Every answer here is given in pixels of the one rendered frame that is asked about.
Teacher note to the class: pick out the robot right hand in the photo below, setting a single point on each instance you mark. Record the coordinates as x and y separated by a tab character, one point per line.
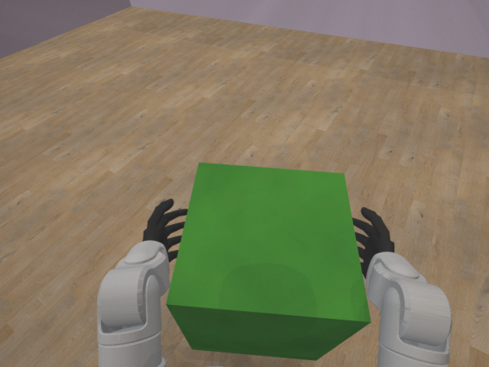
378	241

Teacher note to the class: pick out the left robot forearm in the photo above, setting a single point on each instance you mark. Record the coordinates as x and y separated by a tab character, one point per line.
128	308

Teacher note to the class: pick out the carton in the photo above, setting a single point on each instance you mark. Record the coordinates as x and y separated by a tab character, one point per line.
268	263

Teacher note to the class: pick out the right robot forearm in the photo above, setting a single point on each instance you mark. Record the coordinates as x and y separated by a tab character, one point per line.
416	317

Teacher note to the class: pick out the robot left hand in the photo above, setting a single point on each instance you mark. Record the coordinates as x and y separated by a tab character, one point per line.
156	230

